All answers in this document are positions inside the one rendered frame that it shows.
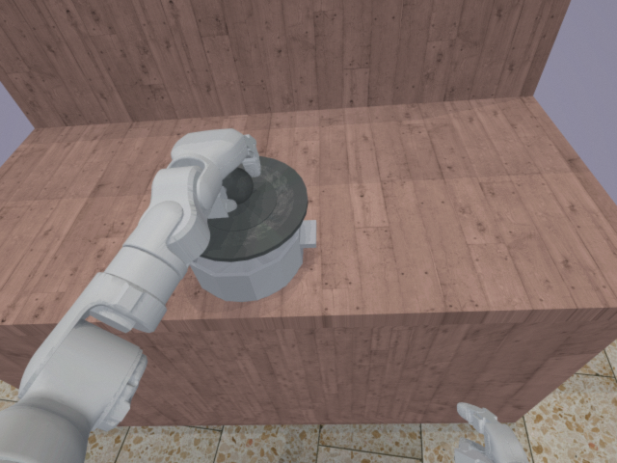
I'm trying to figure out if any knob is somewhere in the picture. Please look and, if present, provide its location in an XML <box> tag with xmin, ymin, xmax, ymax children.
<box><xmin>222</xmin><ymin>168</ymin><xmax>254</xmax><ymax>204</ymax></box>

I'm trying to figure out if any lid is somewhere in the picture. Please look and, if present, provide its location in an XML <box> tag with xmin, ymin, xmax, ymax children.
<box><xmin>200</xmin><ymin>156</ymin><xmax>309</xmax><ymax>262</ymax></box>

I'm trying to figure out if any pot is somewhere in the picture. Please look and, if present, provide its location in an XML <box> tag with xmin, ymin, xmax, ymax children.
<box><xmin>190</xmin><ymin>220</ymin><xmax>316</xmax><ymax>302</ymax></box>

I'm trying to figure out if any table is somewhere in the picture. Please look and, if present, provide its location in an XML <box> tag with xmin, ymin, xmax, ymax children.
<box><xmin>0</xmin><ymin>0</ymin><xmax>617</xmax><ymax>426</ymax></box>

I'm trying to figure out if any robot right hand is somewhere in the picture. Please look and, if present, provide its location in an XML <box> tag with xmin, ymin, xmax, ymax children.
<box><xmin>454</xmin><ymin>402</ymin><xmax>529</xmax><ymax>463</ymax></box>

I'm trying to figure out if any robot left hand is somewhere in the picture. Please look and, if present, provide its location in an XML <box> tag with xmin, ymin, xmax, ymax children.
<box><xmin>171</xmin><ymin>128</ymin><xmax>261</xmax><ymax>219</ymax></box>

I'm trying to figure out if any robot left forearm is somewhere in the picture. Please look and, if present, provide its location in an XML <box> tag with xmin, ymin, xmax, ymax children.
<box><xmin>18</xmin><ymin>153</ymin><xmax>222</xmax><ymax>399</ymax></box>

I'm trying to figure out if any robot left upper arm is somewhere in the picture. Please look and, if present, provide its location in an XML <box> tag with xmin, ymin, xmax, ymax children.
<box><xmin>0</xmin><ymin>319</ymin><xmax>148</xmax><ymax>463</ymax></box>

